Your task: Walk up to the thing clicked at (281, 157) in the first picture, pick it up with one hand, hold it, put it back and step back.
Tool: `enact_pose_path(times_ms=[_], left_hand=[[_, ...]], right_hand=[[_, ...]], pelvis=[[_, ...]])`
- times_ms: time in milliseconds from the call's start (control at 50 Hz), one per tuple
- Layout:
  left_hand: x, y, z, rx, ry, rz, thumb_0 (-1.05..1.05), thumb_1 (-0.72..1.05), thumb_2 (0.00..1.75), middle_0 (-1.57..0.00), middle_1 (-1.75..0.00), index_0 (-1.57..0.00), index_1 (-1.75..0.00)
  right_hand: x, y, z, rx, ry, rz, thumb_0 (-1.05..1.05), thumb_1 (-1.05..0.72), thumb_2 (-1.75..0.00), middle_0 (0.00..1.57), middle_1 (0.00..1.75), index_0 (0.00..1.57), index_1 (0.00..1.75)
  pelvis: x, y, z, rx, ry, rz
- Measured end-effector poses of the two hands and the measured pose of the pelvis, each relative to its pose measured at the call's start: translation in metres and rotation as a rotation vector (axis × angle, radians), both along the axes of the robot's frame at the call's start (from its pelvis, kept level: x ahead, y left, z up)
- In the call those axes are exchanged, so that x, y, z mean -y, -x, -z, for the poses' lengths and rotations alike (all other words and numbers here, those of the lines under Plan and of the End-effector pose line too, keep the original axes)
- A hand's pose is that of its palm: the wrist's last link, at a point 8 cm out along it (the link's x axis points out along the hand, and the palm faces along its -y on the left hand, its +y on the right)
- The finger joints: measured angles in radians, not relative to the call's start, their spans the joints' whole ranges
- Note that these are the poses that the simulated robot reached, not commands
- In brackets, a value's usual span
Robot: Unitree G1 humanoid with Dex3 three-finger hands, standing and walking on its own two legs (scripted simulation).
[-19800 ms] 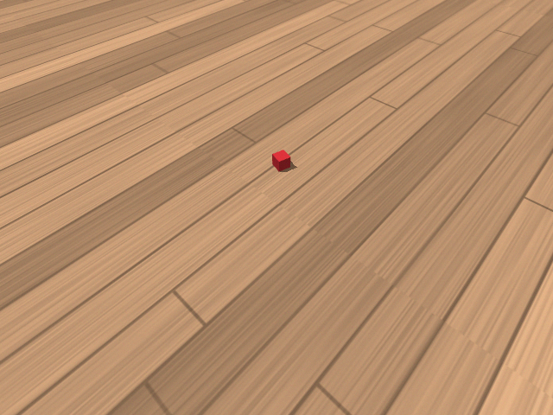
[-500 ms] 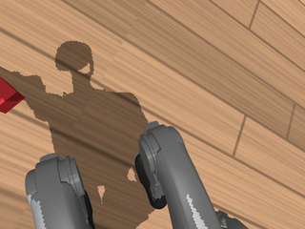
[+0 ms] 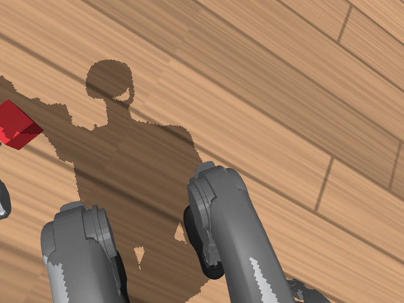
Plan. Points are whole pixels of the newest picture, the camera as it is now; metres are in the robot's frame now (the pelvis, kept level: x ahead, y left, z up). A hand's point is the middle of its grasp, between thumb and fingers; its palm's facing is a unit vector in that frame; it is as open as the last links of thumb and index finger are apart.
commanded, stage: rise first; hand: left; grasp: from above
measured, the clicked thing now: (13, 125) +0.52 +0.28 -0.29
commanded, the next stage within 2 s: approach in 1.92 s
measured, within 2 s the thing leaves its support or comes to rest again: neither
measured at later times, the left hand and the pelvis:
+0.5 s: hand out of the picture +0.49 +0.31 -0.16, palm faces -0.30 -0.28 -0.91, open 13.5 cm; pelvis +0.00 +0.00 +0.00, yaw +0 degrees
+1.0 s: hand out of the picture +0.49 +0.30 -0.16, palm faces -0.30 -0.27 -0.91, open 13.4 cm; pelvis +0.00 +0.00 +0.00, yaw +0 degrees
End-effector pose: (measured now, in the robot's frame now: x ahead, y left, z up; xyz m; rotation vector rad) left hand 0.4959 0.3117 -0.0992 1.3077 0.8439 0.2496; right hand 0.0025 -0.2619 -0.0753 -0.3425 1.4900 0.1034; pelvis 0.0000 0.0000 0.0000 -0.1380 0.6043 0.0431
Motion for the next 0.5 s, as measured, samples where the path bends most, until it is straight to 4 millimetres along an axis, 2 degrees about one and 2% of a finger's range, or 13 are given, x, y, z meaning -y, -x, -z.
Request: enact_pose_path(times_ms=[500], left_hand=[[0.002,0.003,0.004,-0.008,0.002,0.001,0.00,-0.47,0.92,-0.18,-1.05,-0.18,-1.04]], right_hand=[[-0.003,0.011,-0.001,-0.020,-0.011,0.003,0.00,-0.92,-0.91,0.20,0.30,0.20,0.30]], pelvis=[[0.000,0.001,0.001,0.004,0.000,-0.001]])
